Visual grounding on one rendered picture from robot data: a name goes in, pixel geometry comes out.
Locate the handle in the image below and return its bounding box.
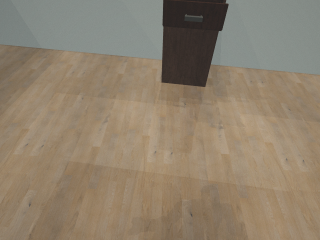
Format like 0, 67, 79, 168
184, 14, 203, 22

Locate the cabinet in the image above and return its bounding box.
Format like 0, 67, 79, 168
161, 0, 226, 87

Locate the drawer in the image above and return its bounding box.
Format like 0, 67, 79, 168
162, 0, 229, 31

